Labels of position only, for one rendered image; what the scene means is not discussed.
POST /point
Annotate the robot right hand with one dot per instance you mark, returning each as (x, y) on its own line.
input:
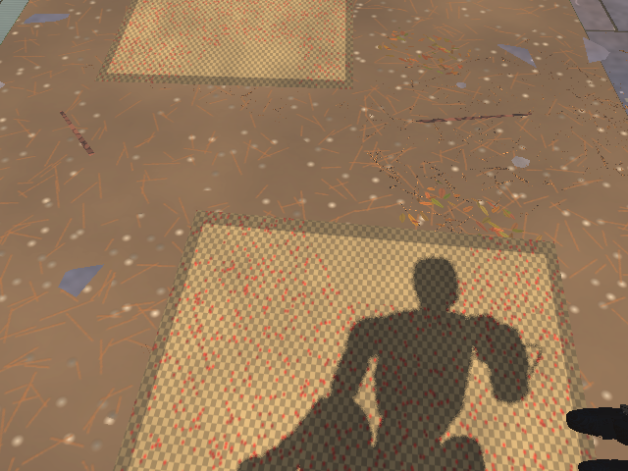
(610, 423)

